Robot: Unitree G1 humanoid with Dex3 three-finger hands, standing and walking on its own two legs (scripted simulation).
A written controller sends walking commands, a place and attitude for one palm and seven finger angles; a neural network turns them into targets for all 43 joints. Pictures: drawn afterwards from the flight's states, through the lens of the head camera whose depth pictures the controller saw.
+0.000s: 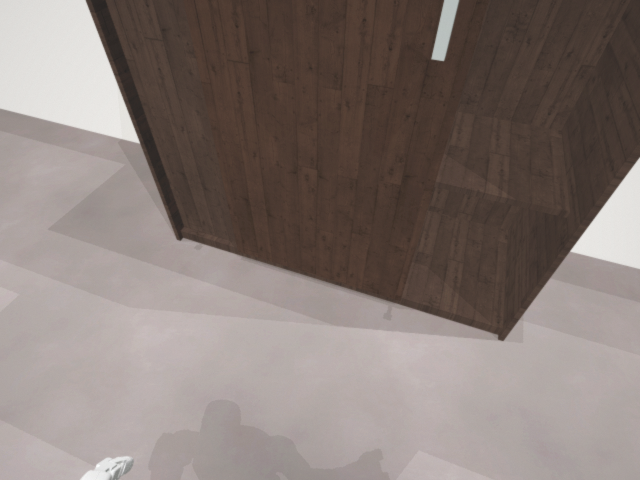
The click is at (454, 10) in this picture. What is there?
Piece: wardrobe's sliding door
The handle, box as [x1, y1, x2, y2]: [431, 0, 458, 60]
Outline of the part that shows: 458,0 444,0 431,58 433,59 444,59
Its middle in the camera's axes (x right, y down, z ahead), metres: +0.24 -0.43 +0.70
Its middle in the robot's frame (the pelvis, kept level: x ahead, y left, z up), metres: +0.85 -0.19 +0.26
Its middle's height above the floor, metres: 1.03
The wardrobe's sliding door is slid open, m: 0.36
